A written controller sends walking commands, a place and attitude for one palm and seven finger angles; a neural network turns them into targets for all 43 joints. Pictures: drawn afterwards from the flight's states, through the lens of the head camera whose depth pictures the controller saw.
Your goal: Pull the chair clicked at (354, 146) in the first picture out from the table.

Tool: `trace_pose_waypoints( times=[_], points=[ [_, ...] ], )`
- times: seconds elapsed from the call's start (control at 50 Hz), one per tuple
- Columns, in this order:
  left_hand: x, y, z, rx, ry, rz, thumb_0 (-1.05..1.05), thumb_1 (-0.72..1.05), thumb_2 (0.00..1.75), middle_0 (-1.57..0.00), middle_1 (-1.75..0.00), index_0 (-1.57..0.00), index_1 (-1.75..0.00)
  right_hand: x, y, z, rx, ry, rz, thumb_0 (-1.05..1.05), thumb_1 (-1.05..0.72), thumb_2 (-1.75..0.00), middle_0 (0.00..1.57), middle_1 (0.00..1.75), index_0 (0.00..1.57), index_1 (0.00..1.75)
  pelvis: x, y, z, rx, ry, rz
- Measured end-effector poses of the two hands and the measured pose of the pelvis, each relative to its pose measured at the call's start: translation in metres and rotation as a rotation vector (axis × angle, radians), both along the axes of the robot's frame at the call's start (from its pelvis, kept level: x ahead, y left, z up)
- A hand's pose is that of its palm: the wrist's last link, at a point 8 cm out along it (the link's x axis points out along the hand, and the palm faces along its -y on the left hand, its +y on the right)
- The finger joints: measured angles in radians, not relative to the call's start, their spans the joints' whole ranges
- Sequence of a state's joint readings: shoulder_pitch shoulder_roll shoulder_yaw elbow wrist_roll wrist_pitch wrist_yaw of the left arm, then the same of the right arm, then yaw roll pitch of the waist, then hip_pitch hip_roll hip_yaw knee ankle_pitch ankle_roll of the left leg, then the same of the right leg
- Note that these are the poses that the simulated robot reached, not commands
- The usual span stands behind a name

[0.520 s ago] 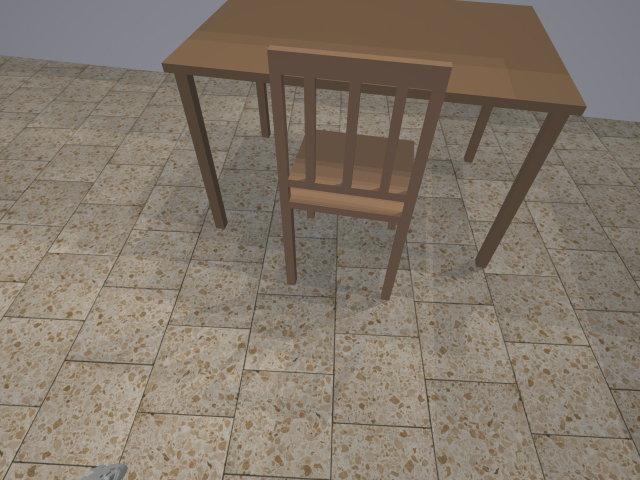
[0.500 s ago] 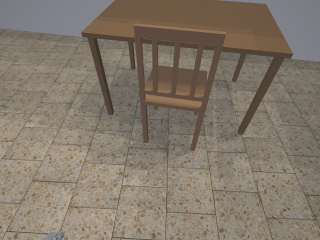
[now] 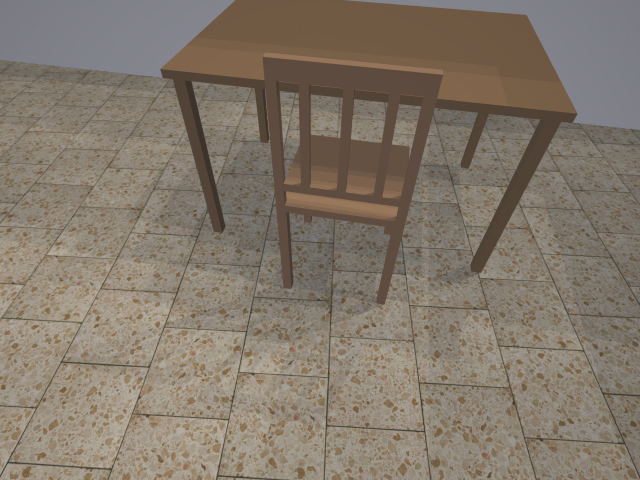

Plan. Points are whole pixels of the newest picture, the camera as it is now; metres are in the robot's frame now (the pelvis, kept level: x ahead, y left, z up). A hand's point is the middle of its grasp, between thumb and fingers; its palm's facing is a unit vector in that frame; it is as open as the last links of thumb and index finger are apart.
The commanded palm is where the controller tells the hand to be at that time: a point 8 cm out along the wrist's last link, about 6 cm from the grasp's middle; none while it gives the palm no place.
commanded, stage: stand and wait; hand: left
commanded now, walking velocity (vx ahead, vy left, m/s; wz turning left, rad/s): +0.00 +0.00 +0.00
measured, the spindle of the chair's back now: (345, 143) +0.91 -0.01 -0.09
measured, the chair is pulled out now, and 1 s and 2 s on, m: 0.00 0.00 0.00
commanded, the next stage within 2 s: look at it before walking up in 0.50 s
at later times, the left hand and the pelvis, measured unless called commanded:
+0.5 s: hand out of the picture +0.07 +0.23 -0.15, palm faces -0.03 -0.94 -0.33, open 7.4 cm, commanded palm none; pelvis -0.01 -0.01 +0.00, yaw +0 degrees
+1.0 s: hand out of the picture +0.06 +0.24 -0.15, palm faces -0.03 -0.94 -0.33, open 7.4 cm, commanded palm none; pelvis -0.01 -0.01 +0.00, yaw +0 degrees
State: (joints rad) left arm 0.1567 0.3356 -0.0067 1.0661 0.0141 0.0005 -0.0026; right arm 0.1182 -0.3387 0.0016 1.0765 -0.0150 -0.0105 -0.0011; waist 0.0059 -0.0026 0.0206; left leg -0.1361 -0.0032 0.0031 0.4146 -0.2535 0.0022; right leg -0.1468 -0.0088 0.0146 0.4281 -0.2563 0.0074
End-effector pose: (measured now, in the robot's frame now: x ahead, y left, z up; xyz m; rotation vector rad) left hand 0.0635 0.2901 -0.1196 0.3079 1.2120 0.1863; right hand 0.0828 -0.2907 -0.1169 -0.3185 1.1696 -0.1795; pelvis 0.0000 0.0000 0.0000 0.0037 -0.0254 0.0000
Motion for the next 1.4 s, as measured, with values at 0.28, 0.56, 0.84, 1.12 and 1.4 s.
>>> trace_pose_waypoints(
  times=[0.28, 0.56, 0.84, 1.12, 1.4],
  points=[
    [-0.005, -0.004, 0.004, 0.009, 0.002, -0.005, 0.0, 0.91, 0.9, -0.2, -0.3, -0.2, -0.29, -0.026, -0.008, -0.003, 0.006, 0.044, -0.023, 0.0, -0.9, -0.9, 0.2, 0.3, 0.21, 0.29, -0.008, -0.007, 0.002, 0.0, -0.005, -0.005],
    [-0.003, -0.012, 0.004, -0.003, -0.011, -0.015, 0.0, 0.91, 0.9, -0.2, -0.3, -0.2, -0.29, -0.03, -0.007, -0.004, 0.017, 0.046, -0.024, 0.0, -0.9, -0.9, 0.2, 0.3, 0.21, 0.29, -0.011, -0.009, 0.003, 0.0, -0.001, -0.007],
    [-0.01, -0.011, 0.002, -0.005, 0.004, -0.005, 0.0, 0.91, 0.9, -0.2, -0.3, -0.2, -0.29, -0.029, -0.007, -0.002, 0.011, 0.044, -0.024, 0.0, -0.9, -0.9, 0.2, 0.3, 0.21, 0.29, -0.01, -0.008, 0.003, -0.001, -0.003, -0.007],
    [-0.014, -0.008, 0.003, -0.001, 0.014, 0.002, 0.0, 0.91, 0.9, -0.2, -0.3, -0.2, -0.29, -0.026, -0.004, -0.002, 0.014, 0.043, -0.019, 0.0, -0.9, -0.9, 0.2, 0.3, 0.21, 0.29, -0.01, -0.007, 0.004, -0.001, -0.005, -0.005],
    [-0.014, -0.008, 0.003, 0.002, 0.02, -0.008, 0.0, 0.91, 0.9, -0.2, -0.3, -0.2, -0.29, -0.028, -0.005, -0.001, 0.012, 0.027, -0.034, 0.0, -0.9, -0.9, 0.2, 0.3, 0.21, 0.29, -0.012, -0.007, 0.004, -0.002, -0.008, -0.028]
  ],
)
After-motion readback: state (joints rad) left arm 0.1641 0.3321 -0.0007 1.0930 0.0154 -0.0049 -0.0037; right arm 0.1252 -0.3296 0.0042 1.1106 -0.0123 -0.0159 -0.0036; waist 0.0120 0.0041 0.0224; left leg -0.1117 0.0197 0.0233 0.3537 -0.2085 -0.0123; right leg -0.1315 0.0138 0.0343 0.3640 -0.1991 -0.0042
